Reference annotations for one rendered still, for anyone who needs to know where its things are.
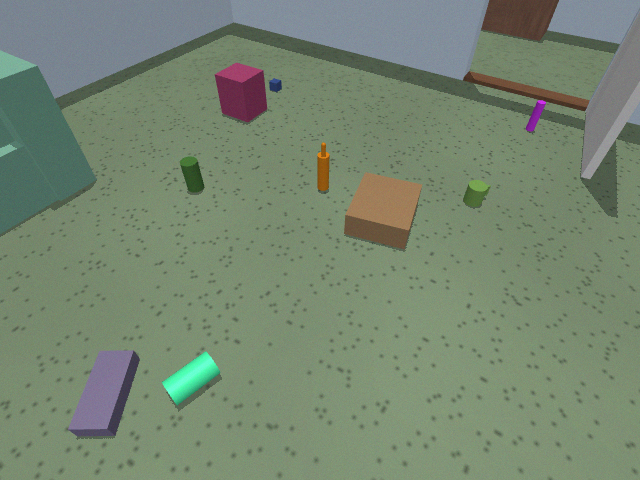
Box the sofa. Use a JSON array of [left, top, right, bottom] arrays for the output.
[[0, 50, 97, 234]]

